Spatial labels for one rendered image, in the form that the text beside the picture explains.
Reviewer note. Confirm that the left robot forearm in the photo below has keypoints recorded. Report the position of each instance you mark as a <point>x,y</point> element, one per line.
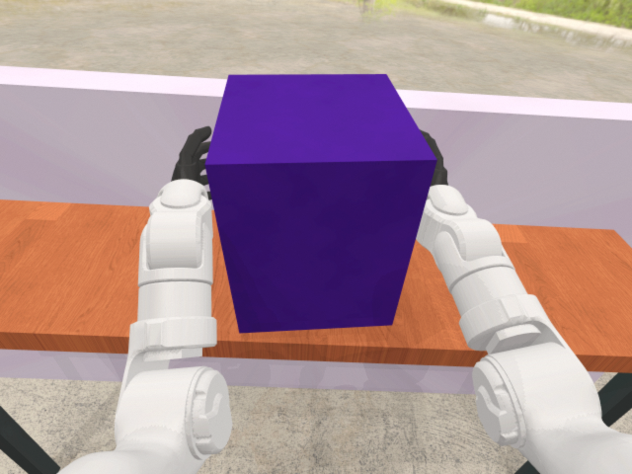
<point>174,278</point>

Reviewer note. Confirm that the robot left hand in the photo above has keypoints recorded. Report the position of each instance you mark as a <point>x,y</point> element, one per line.
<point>189,165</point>

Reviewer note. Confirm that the right robot upper arm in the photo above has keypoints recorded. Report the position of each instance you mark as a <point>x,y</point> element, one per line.
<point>539,400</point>

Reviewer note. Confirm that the carton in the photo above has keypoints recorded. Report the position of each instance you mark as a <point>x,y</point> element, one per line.
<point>318,184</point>

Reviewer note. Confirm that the left robot upper arm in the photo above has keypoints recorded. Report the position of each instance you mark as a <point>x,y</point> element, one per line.
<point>169,422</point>

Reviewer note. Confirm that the right robot forearm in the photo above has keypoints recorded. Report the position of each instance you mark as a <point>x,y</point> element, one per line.
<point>497,314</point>

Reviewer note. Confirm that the table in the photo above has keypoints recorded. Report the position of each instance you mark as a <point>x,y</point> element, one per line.
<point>69,283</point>

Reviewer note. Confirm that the robot right hand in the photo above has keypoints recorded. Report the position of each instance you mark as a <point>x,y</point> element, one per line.
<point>440,173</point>

